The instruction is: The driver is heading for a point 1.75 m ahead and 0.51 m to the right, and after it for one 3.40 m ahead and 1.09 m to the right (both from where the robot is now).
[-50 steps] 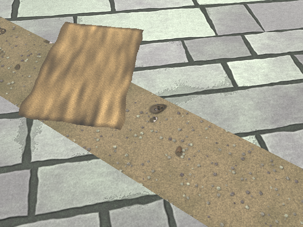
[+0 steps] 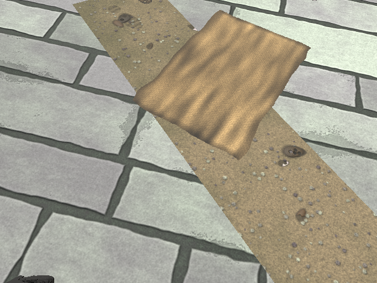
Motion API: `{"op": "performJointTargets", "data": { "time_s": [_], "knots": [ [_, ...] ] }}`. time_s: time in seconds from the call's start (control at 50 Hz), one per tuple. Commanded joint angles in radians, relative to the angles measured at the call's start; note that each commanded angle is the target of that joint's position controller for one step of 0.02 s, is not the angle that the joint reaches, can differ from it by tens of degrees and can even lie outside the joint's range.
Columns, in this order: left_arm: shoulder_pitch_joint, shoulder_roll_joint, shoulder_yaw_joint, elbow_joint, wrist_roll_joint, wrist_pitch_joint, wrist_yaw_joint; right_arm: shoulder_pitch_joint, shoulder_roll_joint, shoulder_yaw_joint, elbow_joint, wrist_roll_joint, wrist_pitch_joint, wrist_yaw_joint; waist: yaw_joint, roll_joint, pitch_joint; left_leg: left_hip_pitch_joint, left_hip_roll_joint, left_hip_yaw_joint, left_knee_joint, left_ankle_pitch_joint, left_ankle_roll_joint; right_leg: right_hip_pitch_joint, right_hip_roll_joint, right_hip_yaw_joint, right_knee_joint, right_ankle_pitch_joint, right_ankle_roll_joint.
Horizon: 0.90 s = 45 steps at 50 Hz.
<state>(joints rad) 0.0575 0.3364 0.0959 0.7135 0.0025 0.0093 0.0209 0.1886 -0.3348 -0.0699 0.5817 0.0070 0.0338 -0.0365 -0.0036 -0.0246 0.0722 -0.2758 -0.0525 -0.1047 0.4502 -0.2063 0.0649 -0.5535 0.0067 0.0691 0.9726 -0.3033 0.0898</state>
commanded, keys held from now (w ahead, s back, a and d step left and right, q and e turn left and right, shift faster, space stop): e+shift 0.16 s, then w+e+shift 0.54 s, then w+shift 0.16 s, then w+q+shift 0.14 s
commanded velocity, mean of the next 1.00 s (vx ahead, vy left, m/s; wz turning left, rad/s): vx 0.61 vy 0.00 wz -0.48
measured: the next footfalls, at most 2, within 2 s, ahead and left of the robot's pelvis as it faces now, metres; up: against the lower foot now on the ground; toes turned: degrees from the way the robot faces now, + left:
right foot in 0.20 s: +0.07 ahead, -0.15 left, +0.00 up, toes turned -2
left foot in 0.62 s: +0.37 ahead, +0.06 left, +0.00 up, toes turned -30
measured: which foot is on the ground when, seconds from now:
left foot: down 0.00-0.28, up 0.30-0.60, down 0.62-1.00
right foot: up 0.00-0.18, down 0.20-0.62, up 0.64-1.00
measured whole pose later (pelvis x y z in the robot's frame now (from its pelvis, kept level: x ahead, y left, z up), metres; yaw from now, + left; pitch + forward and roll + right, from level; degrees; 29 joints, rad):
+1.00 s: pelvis +0.45 -0.16 -0.03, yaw -33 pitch +2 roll +1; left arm -0.04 0.27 0.00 0.52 -0.02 -0.09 -0.07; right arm 0.61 -0.27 -0.05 0.89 0.03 -0.09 0.00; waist -0.15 -0.03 0.03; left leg 0.25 0.02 0.06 0.14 -0.42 -0.04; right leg -0.77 -0.06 0.02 0.72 -0.03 -0.05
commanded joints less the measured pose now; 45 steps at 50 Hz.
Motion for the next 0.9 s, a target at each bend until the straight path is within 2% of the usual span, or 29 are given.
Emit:
{"op": "performJointTargets", "data": {
  "time_s": [0.02,0.08,0.12,0.16,0.2,0.22,0.24,0.26,0.28,0.3,0.32,0.34,0.38,0.4,0.44,0.48,0.52,0.56,0.6,0.62,0.64,0.66,0.68,0.7,0.72,0.74,0.8,0.86,0.9],
  "knots": [
    [0.016,0.053,0.003,-0.038,-0.005,-0.004,-0.005,-0.022,-0.126,-0.027,-0.063,-0.015,-0.009,-0.004,-0.015,0.165,-0.176,0.151,0.236,-0.169,-0.081,0.300,0.154,0.035,-0.029,-0.018,-0.080,0.027,0.015],
    [0.031,0.028,-0.014,-0.026,-0.004,-0.008,-0.019,-0.046,-0.042,0.014,-0.032,-0.039,-0.019,0.015,-0.026,0.173,-0.155,0.075,0.232,-0.128,-0.093,0.237,0.146,0.185,-0.072,-0.038,-0.214,0.034,-0.001],
    [0.028,0.050,-0.014,-0.034,-0.012,-0.011,-0.024,-0.056,-0.060,0.015,-0.006,-0.045,-0.027,0.028,-0.031,0.181,-0.112,0.046,0.240,-0.123,-0.092,0.196,0.144,0.237,-0.062,-0.064,-0.279,0.016,-0.021],
    [0.035,0.093,-0.004,-0.050,-0.020,-0.017,-0.027,-0.066,-0.116,-0.003,0.010,-0.028,-0.022,0.024,-0.015,0.169,-0.072,0.070,0.239,-0.114,-0.045,0.221,0.131,0.232,-0.033,-0.099,-0.395,0.064,-0.050],
    [0.093,0.102,-0.004,-0.040,-0.031,-0.024,-0.030,-0.009,-0.143,-0.018,0.020,-0.010,-0.024,0.017,-0.034,0.150,-0.106,0.100,0.226,-0.140,-0.058,-0.261,0.112,0.244,-0.001,-0.115,-0.391,0.000,-0.103],
    [0.133,0.107,-0.003,-0.029,-0.044,-0.032,-0.033,0.001,-0.124,-0.013,0.016,-0.012,-0.032,0.016,-0.037,0.121,-0.076,0.048,0.221,-0.159,-0.038,-0.512,0.107,0.236,-0.027,-0.067,-0.373,-0.116,-0.152],
    [0.151,0.126,0.002,-0.025,-0.056,-0.042,-0.034,-0.001,-0.109,-0.010,0.002,-0.014,-0.046,0.019,-0.042,0.070,-0.023,-0.005,0.194,-0.146,-0.009,-0.626,0.093,0.177,-0.066,0.028,-0.417,-0.302,-0.218],
    [0.192,0.123,0.005,-0.014,-0.062,-0.057,-0.037,-0.046,-0.099,-0.008,-0.019,0.001,-0.066,0.021,-0.021,0.010,0.034,-0.023,0.156,-0.089,0.040,-0.607,0.067,0.093,-0.112,0.162,-0.518,-0.443,-0.278],
    [0.230,0.130,0.006,-0.007,-0.054,-0.076,-0.039,-0.094,-0.083,-0.007,-0.045,0.019,-0.090,0.022,-0.011,-0.080,0.065,-0.032,0.115,-0.020,0.123,-0.491,0.041,0.073,-0.172,0.324,-0.639,-0.500,-0.319],
    [0.276,0.144,0.008,0.002,-0.045,-0.089,-0.042,-0.157,-0.052,-0.002,-0.069,0.027,-0.112,0.025,0.012,-0.162,0.058,-0.080,0.056,0.043,0.212,-0.339,0.013,0.155,-0.224,0.490,-0.754,-0.522,-0.361],
    [0.311,0.158,0.014,0.005,-0.034,-0.093,-0.042,-0.197,-0.024,0.002,-0.085,0.023,-0.131,0.030,0.033,-0.204,0.039,-0.187,0.000,0.052,0.265,-0.291,-0.003,0.310,-0.245,0.610,-0.800,-0.519,-0.395],
    [0.379,0.168,0.023,0.010,-0.029,-0.100,-0.042,-0.241,-0.028,0.003,-0.104,0.021,-0.150,0.037,0.081,-0.214,0.005,-0.357,-0.015,0.014,0.384,-0.357,-0.013,0.503,-0.275,0.699,-0.810,-0.489,-0.428],
    [0.474,0.147,0.023,0.019,-0.038,-0.109,-0.040,-0.267,-0.038,0.000,-0.106,0.016,-0.186,0.051,0.128,-0.128,-0.056,-0.593,0.007,-0.031,0.528,-0.289,-0.017,0.786,-0.261,0.682,-0.761,-0.293,-0.426],
    [0.498,0.134,0.021,0.021,-0.042,-0.105,-0.035,-0.277,-0.039,-0.001,-0.103,0.005,-0.198,0.057,0.140,-0.091,-0.075,-0.636,0.012,-0.025,0.529,-0.248,-0.023,0.846,-0.228,0.627,-0.744,-0.200,-0.410],
    [0.494,0.098,0.010,0.016,-0.049,-0.083,-0.022,-0.282,-0.033,0.001,-0.098,-0.001,-0.207,0.072,0.132,-0.081,-0.075,-0.628,0.015,0.000,0.455,-0.206,-0.050,0.833,-0.181,0.536,-0.728,-0.090,-0.390],
    [0.410,0.071,-0.005,-0.016,-0.055,-0.059,-0.007,-0.294,-0.010,0.008,-0.095,0.008,-0.205,0.087,0.096,-0.073,-0.029,-0.467,0.010,0.029,0.264,-0.203,-0.079,0.620,-0.151,0.470,-0.743,-0.101,-0.364],
    [0.314,0.120,0.006,-0.057,-0.055,-0.046,0.010,-0.266,0.010,0.012,-0.085,0.012,-0.202,0.093,0.056,-0.130,-0.030,-0.186,-0.029,0.064,0.126,-0.080,-0.110,0.363,-0.106,0.413,-0.748,-0.075,-0.335],
    [0.270,0.143,0.014,-0.080,-0.051,-0.048,0.016,-0.162,-0.051,-0.013,-0.057,0.033,-0.191,0.080,-0.008,-0.150,-0.072,0.125,-0.014,0.054,0.099,0.097,-0.125,0.167,-0.105,0.407,-0.733,-0.033,-0.276],
    [0.259,0.098,-0.002,-0.095,-0.042,-0.062,0.009,0.020,-0.103,-0.044,-0.019,0.050,-0.171,0.051,-0.112,-0.121,-0.117,0.373,0.019,0.052,0.090,0.048,-0.114,0.044,-0.062,0.373,-0.564,0.052,-0.193],
    [0.250,0.046,-0.018,-0.110,-0.027,-0.071,-0.002,0.181,-0.139,-0.061,0.011,0.047,-0.164,0.034,-0.191,-0.048,-0.214,0.574,0.100,-0.015,0.097,-0.005,-0.083,-0.050,0.010,0.302,-0.299,0.047,-0.144],
    [0.297,-0.081,-0.055,-0.156,-0.023,-0.079,-0.006,0.316,-0.215,-0.065,0.028,0.005,-0.156,0.029,-0.171,0.251,-0.376,0.754,0.373,-0.441,-0.054,-0.425,0.022,-0.179,0.093,0.205,0.078,-0.293,-0.126],
    [0.357,-0.050,-0.060,-0.190,-0.087,-0.085,-0.003,0.260,-0.237,-0.066,0.026,-0.024,-0.155,0.044,-0.099,0.461,-0.308,0.678,0.492,-0.847,-0.228,-0.727,0.111,-0.368,0.027,0.114,0.337,-0.243,-0.116],
    [0.303,0.022,-0.045,-0.164,-0.091,-0.077,-0.002,0.173,-0.154,-0.047,0.003,-0.014,-0.155,0.041,-0.104,0.320,-0.155,0.562,0.473,-0.757,-0.239,-0.739,0.113,-0.434,-0.042,0.083,0.443,-0.131,-0.119],
    [0.236,0.041,-0.040,-0.160,-0.067,-0.071,-0.009,0.169,-0.108,-0.036,0.021,-0.008,-0.151,0.034,-0.110,0.202,-0.064,0.469,0.436,-0.564,-0.225,-0.537,0.103,-0.434,-0.077,0.053,0.457,-0.058,-0.127],
    [0.203,0.031,-0.042,-0.146,-0.040,-0.072,-0.018,0.188,-0.080,-0.027,0.039,-0.019,-0.146,0.035,-0.103,0.084,-0.037,0.373,0.378,-0.405,-0.209,-0.319,0.084,-0.357,-0.109,0.059,0.422,-0.012,-0.139],
    [0.184,0.010,-0.041,-0.163,-0.045,-0.071,-0.025,0.167,-0.065,-0.019,0.062,-0.029,-0.145,0.037,-0.065,0.105,-0.004,0.308,0.342,-0.355,-0.238,-0.291,0.094,-0.344,-0.120,0.062,0.398,0.022,-0.144],
    [0.139,-0.040,-0.059,-0.173,-0.059,-0.055,-0.040,0.165,0.001,0.001,0.108,-0.008,-0.157,0.047,-0.027,0.107,0.049,0.224,0.299,-0.192,-0.282,-0.146,0.101,-0.341,-0.122,0.085,0.333,0.034,-0.148],
    [0.055,-0.032,-0.069,-0.201,-0.035,-0.064,-0.053,0.174,-0.033,-0.006,0.137,-0.008,-0.160,0.042,-0.006,0.056,0.096,0.207,0.301,-0.067,-0.331,0.017,0.116,-0.394,-0.092,0.094,0.164,0.153,-0.128],
    [-0.047,-0.029,-0.082,-0.234,-0.018,-0.082,-0.069,0.198,-0.058,-0.007,0.163,0.008,-0.159,0.036,-0.013,0.028,0.118,0.149,0.282,0.000,-0.402,0.088,0.111,-0.293,-0.102,-0.009,-0.046,0.265,-0.133]
  ]
}}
